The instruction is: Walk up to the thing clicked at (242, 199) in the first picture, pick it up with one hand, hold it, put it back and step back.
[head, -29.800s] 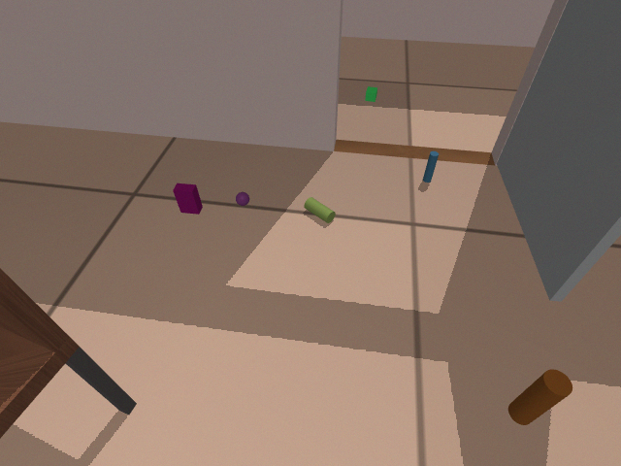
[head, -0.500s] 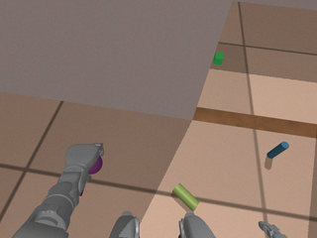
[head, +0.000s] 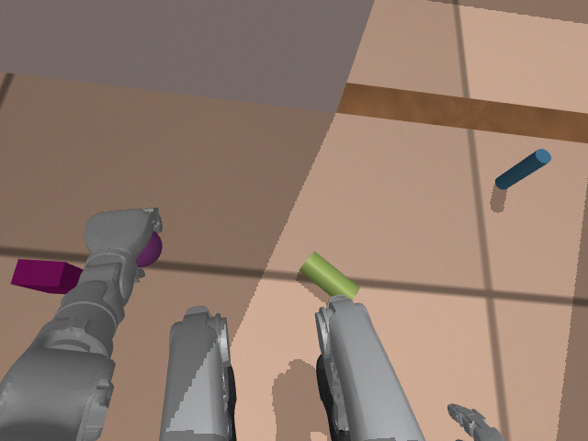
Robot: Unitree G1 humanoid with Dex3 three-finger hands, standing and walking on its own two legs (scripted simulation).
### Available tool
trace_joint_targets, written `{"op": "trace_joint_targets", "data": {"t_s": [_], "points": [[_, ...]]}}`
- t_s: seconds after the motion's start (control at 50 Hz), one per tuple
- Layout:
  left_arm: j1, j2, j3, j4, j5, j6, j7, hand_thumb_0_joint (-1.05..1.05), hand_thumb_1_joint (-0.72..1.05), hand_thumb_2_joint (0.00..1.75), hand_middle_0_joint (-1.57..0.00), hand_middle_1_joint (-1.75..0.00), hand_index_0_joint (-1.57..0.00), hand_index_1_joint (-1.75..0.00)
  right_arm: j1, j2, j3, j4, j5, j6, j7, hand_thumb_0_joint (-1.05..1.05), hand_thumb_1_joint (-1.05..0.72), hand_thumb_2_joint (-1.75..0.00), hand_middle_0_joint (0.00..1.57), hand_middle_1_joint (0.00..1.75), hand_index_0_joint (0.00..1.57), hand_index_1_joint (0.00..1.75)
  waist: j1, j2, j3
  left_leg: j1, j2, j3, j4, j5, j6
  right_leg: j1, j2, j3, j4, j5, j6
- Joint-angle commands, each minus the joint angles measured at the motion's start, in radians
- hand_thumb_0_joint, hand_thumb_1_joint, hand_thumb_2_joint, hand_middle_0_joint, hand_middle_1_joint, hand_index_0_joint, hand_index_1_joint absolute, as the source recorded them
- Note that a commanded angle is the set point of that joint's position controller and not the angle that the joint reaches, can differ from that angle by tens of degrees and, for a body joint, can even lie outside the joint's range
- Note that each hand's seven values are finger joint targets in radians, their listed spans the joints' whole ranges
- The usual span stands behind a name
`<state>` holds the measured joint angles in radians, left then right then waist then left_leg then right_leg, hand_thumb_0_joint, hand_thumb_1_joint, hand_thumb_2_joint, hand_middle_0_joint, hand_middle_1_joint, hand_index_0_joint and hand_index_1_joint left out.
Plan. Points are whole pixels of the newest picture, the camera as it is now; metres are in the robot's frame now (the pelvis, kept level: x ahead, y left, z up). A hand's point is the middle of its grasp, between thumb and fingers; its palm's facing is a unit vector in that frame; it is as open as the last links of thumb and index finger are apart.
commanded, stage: crouch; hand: left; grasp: from above
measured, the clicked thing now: (140, 246) +0.42 +0.22 -0.18
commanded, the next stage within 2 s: lower in 0.88 s
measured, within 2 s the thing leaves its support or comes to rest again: neither
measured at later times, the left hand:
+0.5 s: hand (150, 259) +0.42 +0.23 -0.27, palm faces -0.47 -0.04 -0.88, open 9.0 cm
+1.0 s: hand (159, 259) +0.43 +0.22 -0.31, palm faces -0.46 -0.04 -0.89, open 9.0 cm
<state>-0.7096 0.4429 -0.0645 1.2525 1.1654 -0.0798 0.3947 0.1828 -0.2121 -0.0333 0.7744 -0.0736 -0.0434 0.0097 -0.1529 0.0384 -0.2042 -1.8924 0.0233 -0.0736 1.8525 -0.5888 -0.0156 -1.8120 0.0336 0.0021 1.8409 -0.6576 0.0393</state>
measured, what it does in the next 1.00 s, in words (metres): lowers itself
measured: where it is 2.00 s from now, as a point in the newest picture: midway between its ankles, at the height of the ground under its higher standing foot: (281, 421)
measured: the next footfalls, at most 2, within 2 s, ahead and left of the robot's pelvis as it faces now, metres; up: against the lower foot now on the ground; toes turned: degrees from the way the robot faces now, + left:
none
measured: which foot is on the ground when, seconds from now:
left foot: down 0.00-1.00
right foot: down 0.00-1.00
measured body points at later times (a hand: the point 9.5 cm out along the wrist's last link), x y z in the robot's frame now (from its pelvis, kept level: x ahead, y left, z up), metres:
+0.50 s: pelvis +0.00 -0.01 -0.09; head +0.23 +0.03 +0.30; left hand +0.44 +0.23 -0.22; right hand +0.07 -0.28 -0.22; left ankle +0.09 +0.13 -0.46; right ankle +0.07 -0.14 -0.46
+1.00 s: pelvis -0.01 -0.01 -0.14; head +0.21 +0.02 +0.25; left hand +0.45 +0.22 -0.26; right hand +0.03 -0.28 -0.27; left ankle +0.09 +0.13 -0.46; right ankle +0.07 -0.14 -0.46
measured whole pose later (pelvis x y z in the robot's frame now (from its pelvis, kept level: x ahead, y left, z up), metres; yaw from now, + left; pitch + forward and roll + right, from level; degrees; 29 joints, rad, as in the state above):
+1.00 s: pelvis -0.01 -0.01 -0.14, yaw -3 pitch +33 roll -5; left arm -0.88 0.56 0.04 1.46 1.21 -0.13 0.47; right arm 0.13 -0.24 0.01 0.82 -0.14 -0.08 0.11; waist -0.20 -0.01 -0.10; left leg -2.27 0.03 -0.14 2.31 -0.63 -0.05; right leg -2.20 0.08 -0.04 2.30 -0.69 0.04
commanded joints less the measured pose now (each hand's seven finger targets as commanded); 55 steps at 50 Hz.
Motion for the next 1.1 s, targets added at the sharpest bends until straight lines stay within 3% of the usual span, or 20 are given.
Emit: {"op": "trace_joint_targets", "data": {"t_s": [0.0, 0.1, 0.12, 0.24, 0.3, 0.32, 0.36, 0.38, 0.4, 0.42, 0.46, 0.48, 0.5, 0.54, 0.56, 0.68, 0.7, 0.8, 1.0, 1.08], "points": [[-0.380, 0.241, 0.070, -0.165, 0.018, -0.013, 0.099, 0.00, 0.51, 0.79, -0.90, -0.75, -0.92, -0.73, 0.130, -0.217, -0.058, -0.037, -0.012, -0.035, -0.001, 0.00, -0.90, -0.90, 0.20, 0.30, 0.20, 0.30, -0.005, 0.138, -0.651, 0.509, -0.021, 0.039, -0.147, 0.059, 0.031, 0.177, 0.004, -0.078, -0.195, 0.147, -0.076], [-0.399, 0.224, 0.073, -0.104, 0.046, -0.001, 0.127, 0.00, 0.48, 0.80, -0.89, -0.73, -0.90, -0.71, 0.128, -0.220, -0.057, -0.020, -0.029, -0.039, 0.027, 0.00, -0.91, -0.90, 0.20, 0.30, 0.20, 0.30, -0.017, 0.204, -0.642, 0.516, -0.011, 0.030, -0.075, 0.154, 0.025, 0.089, 0.005, -0.093, -0.104, 0.222, -0.078], [-0.403, 0.256, 0.096, -0.097, 0.053, 0.001, 0.134, 0.00, 0.48, 0.80, -0.89, -0.72, -0.90, -0.71, 0.129, -0.225, -0.057, -0.021, -0.033, -0.040, 0.032, 0.00, -0.91, -0.90, 0.20, 0.30, 0.20, 0.30, -0.013, 0.201, -0.649, 0.494, -0.012, 0.032, -0.060, 0.157, 0.026, 0.093, 0.004, -0.094, -0.090, 0.231, -0.077], [-0.359, 0.207, 0.085, -0.071, 0.035, 0.013, 0.125, 0.00, 0.49, 0.81, -0.90, -0.72, -0.91, -0.71, 0.120, -0.222, -0.064, -0.023, -0.043, -0.044, 0.062, 0.00, -0.91, -0.90, 0.20, 0.30, 0.20, 0.30, -0.014, 0.211, -0.649, 0.465, -0.006, 0.033, -0.004, 0.184, 0.025, 0.060, 0.013, -0.106, -0.030, 0.253, -0.076], [-0.369, 0.231, 0.095, -0.090, 0.024, 0.007, 0.115, 0.00, 0.49, 0.80, -0.90, -0.71, -0.91, -0.70, 0.114, -0.218, -0.066, -0.025, -0.044, -0.041, 0.070, 0.00, -0.91, -0.90, 0.20, 0.30, 0.20, 0.30, -0.009, 0.195, -0.643, 0.416, -0.005, 0.043, 0.041, 0.182, 0.031, 0.069, 0.020, -0.103, -0.011, 0.268, -0.072], [-0.389, 0.256, 0.106, -0.093, 0.030, 0.003, 0.114, 0.00, 0.48, 0.81, -0.89, -0.72, -0.90, -0.71, 0.126, -0.228, -0.065, -0.017, -0.045, -0.039, 0.071, 0.00, -0.91, -0.90, 0.20, 0.30, 0.20, 0.30, -0.017, 0.186, -0.638, 0.384, -0.008, 0.044, 0.050, 0.162, 0.033, 0.063, 0.021, -0.103, -0.005, 0.255, -0.072], [-0.385, 0.223, 0.091, -0.066, 0.016, -0.003, 0.111, 0.00, 0.50, 0.75, -0.89, -0.72, -0.91, -0.70, 0.120, -0.217, -0.062, -0.023, -0.048, -0.041, 0.077, 0.00, -0.91, -0.90, 0.20, 0.30, 0.20, 0.30, -0.030, 0.145, -0.597, 0.338, -0.006, 0.044, 0.071, 0.134, 0.039, 0.057, 0.025, -0.104, -0.003, 0.238, -0.068], [-0.426, 0.263, 0.112, -0.135, 0.017, -0.015, 0.111, 0.00, 0.50, 0.76, -0.89, -0.73, -0.91, -0.70, 0.132, -0.220, -0.065, -0.011, -0.051, -0.040, 0.078, 0.00, -0.91, -0.90, 0.20, 0.30, 0.20, 0.30, -0.026, 0.161, -0.624, 0.338, -0.005, 0.049, 0.084, 0.143, 0.039, 0.075, 0.026, -0.100, 0.001, 0.250, -0.066], [-0.399, 0.292, 0.133, -0.085, 0.022, -0.016, 0.113, 0.00, 0.48, 0.76, -0.88, -0.71, -0.90, -0.70, 0.138, -0.233, -0.066, -0.010, -0.050, -0.041, 0.078, 0.00, -0.91, -0.90, 0.20, 0.30, 0.20, 0.30, -0.022, 0.144, -0.606, 0.322, -0.005, 0.048, 0.094, 0.131, 0.039, 0.054, 0.024, -0.102, 0.013, 0.236, -0.066], [-0.387, 0.260, 0.116, -0.077, 0.019, -0.020, 0.109, 0.00, 0.49, 0.75, -0.88, -0.72, -0.90, -0.70, 0.131, -0.224, -0.063, -0.016, -0.052, -0.042, 0.080, 0.00, -0.91, -0.90, 0.20, 0.30, 0.20, 0.30, -0.025, 0.150, -0.600, 0.315, -0.006, 0.046, 0.100, 0.128, 0.037, 0.044, 0.024, -0.104, 0.026, 0.227, -0.067], [-0.425, 0.294, 0.128, -0.115, 0.033, -0.040, 0.115, 0.00, 0.48, 0.76, -0.88, -0.73, -0.90, -0.71, 0.136, -0.228, -0.063, -0.002, -0.057, -0.037, 0.082, 0.00, -0.91, -0.90, 0.20, 0.30, 0.20, 0.30, -0.025, 0.156, -0.635, 0.296, -0.006, 0.051, 0.127, 0.136, 0.039, 0.069, 0.032, -0.102, 0.040, 0.245, -0.066], [-0.363, 0.256, 0.114, -0.027, 0.037, -0.035, 0.113, 0.00, 0.49, 0.72, -0.87, -0.73, -0.90, -0.70, 0.129, -0.224, -0.060, -0.014, -0.055, -0.040, 0.085, 0.00, -0.91, -0.90, 0.20, 0.30, 0.20, 0.30, -0.030, 0.129, -0.596, 0.283, -0.005, 0.048, 0.133, 0.120, 0.039, 0.040, 0.028, -0.105, 0.046, 0.226, -0.065], [-0.419, 0.263, 0.107, -0.078, 0.032, -0.042, 0.114, 0.00, 0.49, 0.72, -0.86, -0.72, -0.89, -0.69, 0.119, -0.222, -0.059, -0.012, -0.056, -0.039, 0.086, 0.00, -0.91, -0.90, 0.20, 0.30, 0.20, 0.30, -0.034, 0.145, -0.613, 0.260, -0.005, 0.052, 0.143, 0.112, 0.041, 0.041, 0.033, -0.103, 0.051, 0.222, -0.064], [-0.428, 0.329, 0.150, -0.067, 0.045, -0.049, 0.122, 0.00, 0.48, 0.73, -0.86, -0.73, -0.89, -0.70, 0.126, -0.227, -0.058, -0.004, -0.059, -0.035, 0.084, 0.00, -0.91, -0.90, 0.20, 0.30, 0.20, 0.30, -0.014, 0.151, -0.634, 0.245, -0.006, 0.058, 0.159, 0.109, 0.043, 0.052, 0.035, -0.097, 0.062, 0.219, -0.065], [-0.381, 0.293, 0.137, -0.017, 0.042, -0.043, 0.122, 0.00, 0.50, 0.72, -0.87, -0.74, -0.90, -0.71, 0.124, -0.222, -0.054, -0.013, -0.059, -0.037, 0.088, 0.00, -0.91, -0.90, 0.20, 0.30, 0.20, 0.30, -0.020, 0.144, -0.601, 0.246, -0.005, 0.056, 0.161, 0.102, 0.041, 0.029, 0.031, -0.103, 0.070, 0.208, -0.065], [-0.465, 0.326, 0.142, 0.005, 0.048, -0.039, 0.140, 0.00, 0.49, 0.74, -0.87, -0.73, -0.89, -0.70, 0.102, -0.239, -0.049, 0.001, -0.062, -0.043, 0.090, 0.00, -0.91, -0.90, 0.20, 0.30, 0.20, 0.30, -0.027, 0.200, -0.560, 0.212, -0.005, 0.054, 0.175, 0.017, 0.037, -0.076, 0.039, -0.122, 0.115, 0.118, -0.081], [-0.462, 0.305, 0.128, 0.018, 0.044, -0.036, 0.137, 0.00, 0.47, 0.72, -0.86, -0.70, -0.88, -0.68, 0.106, -0.236, -0.047, 0.004, -0.062, -0.044, 0.090, 0.00, -0.91, -0.90, 0.20, 0.30, 0.20, 0.30, -0.031, 0.178, -0.557, 0.203, -0.005, 0.054, 0.182, 0.018, 0.039, -0.074, 0.040, -0.122, 0.116, 0.121, -0.079], [-0.495, 0.335, 0.127, 0.038, 0.025, -0.041, 0.131, 0.00, 0.45, 0.72, -0.84, -0.72, -0.86, -0.70, 0.111, -0.239, -0.034, 0.014, -0.064, -0.049, 0.089, 0.00, -0.91, -0.90, 0.20, 0.30, 0.20, 0.30, -0.038, 0.138, -0.556, 0.117, -0.006, 0.062, 0.228, 0.007, 0.048, -0.044, 0.045, -0.112, 0.127, 0.108, -0.071], [-0.494, 0.353, 0.126, 0.079, 0.039, -0.056, 0.121, 0.00, 0.44, 0.76, -0.87, -0.68, -0.88, -0.67, 0.115, -0.254, -0.016, 0.026, -0.065, -0.046, 0.090, 0.00, -0.91, -0.90, 0.20, 0.30, 0.20, 0.30, -0.036, 0.161, -0.548, 0.094, -0.010, 0.057, 0.267, 0.022, 0.043, -0.078, 0.051, -0.130, 0.188, 0.126, -0.076], [-0.497, 0.322, 0.098, 0.150, 0.038, -0.069, 0.127, 0.00, 0.45, 0.74, -0.87, -0.70, -0.88, -0.69, 0.111, -0.259, 0.003, 0.022, -0.071, -0.051, 0.095, 0.00, -0.91, -0.90, 0.20, 0.30, 0.20, 0.30, -0.065, 0.128, -0.464, 0.028, -0.010, 0.050, 0.293, -0.011, 0.046, -0.118, 0.055, -0.141, 0.199, 0.098, -0.074]]}}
